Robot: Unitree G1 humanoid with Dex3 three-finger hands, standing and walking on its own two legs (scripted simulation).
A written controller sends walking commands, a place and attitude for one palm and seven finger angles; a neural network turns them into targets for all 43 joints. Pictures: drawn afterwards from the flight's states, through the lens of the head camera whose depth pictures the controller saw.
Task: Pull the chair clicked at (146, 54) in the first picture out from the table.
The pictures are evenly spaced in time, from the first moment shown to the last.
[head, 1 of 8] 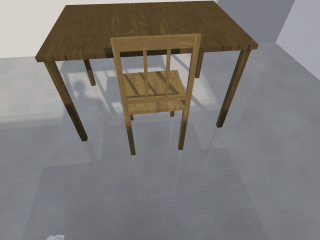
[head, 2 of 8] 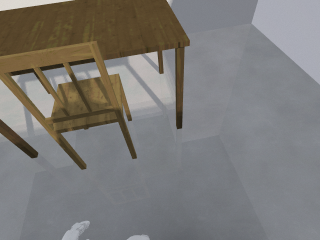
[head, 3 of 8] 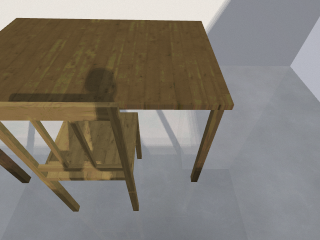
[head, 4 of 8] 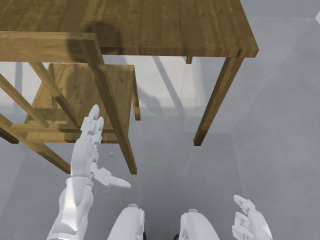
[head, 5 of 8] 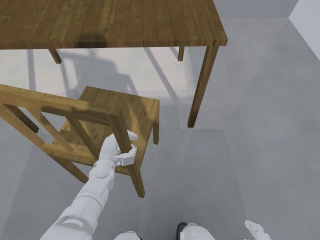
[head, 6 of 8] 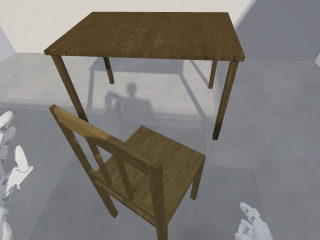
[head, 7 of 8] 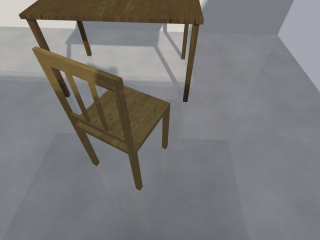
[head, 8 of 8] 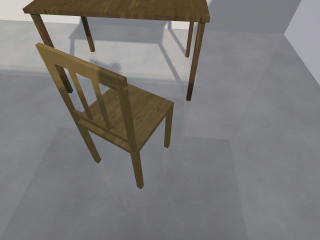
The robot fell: no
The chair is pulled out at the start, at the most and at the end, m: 0.00 0.60 0.60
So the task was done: yes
